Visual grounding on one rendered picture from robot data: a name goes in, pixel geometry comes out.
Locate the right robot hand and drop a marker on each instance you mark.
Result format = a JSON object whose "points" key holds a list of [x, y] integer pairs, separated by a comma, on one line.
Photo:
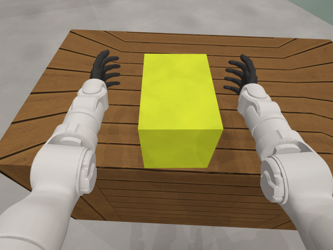
{"points": [[247, 76]]}

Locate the robot right upper arm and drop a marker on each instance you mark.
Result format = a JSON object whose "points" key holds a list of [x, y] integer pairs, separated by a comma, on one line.
{"points": [[301, 184]]}

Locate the robot left upper arm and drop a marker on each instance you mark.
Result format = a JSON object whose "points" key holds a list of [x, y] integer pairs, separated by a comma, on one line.
{"points": [[61, 174]]}

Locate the right robot forearm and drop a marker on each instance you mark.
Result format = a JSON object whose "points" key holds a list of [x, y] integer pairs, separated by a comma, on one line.
{"points": [[268, 126]]}

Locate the carton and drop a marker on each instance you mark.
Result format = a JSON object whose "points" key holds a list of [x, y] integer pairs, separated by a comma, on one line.
{"points": [[179, 119]]}

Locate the left robot hand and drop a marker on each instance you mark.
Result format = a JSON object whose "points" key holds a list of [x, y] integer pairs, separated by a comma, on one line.
{"points": [[99, 69]]}

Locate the left robot forearm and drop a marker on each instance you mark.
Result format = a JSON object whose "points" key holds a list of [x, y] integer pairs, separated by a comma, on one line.
{"points": [[83, 119]]}

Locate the pedestal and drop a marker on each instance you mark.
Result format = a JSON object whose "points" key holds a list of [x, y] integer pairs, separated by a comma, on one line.
{"points": [[296, 73]]}

